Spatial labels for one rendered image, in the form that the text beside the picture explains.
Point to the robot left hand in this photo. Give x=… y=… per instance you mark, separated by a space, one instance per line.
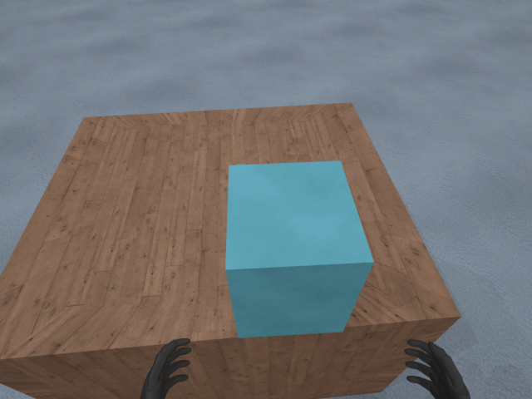
x=157 y=382

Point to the pedestal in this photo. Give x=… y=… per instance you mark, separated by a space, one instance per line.
x=126 y=252

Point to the carton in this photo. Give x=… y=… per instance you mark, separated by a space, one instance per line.
x=296 y=253

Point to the robot right hand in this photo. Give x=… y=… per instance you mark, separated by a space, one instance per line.
x=446 y=381

